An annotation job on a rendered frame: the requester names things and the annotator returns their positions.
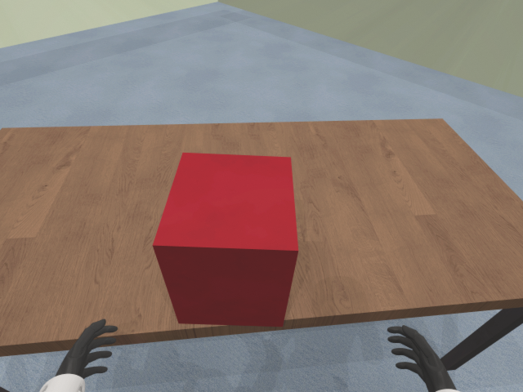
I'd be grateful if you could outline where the left robot forearm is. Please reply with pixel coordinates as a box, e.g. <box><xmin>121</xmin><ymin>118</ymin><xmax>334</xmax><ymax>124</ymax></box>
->
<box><xmin>39</xmin><ymin>374</ymin><xmax>85</xmax><ymax>392</ymax></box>

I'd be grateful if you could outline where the left robot hand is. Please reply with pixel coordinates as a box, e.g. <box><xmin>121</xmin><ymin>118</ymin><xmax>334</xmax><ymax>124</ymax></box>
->
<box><xmin>56</xmin><ymin>319</ymin><xmax>118</xmax><ymax>379</ymax></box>

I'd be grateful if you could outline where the carton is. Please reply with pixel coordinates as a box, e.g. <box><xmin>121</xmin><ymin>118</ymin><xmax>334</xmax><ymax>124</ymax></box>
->
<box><xmin>153</xmin><ymin>153</ymin><xmax>298</xmax><ymax>327</ymax></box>

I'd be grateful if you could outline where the right robot hand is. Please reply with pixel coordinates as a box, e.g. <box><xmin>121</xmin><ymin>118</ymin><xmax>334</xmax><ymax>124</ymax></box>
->
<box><xmin>387</xmin><ymin>325</ymin><xmax>456</xmax><ymax>392</ymax></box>

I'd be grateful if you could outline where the table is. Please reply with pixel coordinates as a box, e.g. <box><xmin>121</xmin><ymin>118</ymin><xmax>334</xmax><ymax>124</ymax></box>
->
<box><xmin>0</xmin><ymin>118</ymin><xmax>523</xmax><ymax>392</ymax></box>

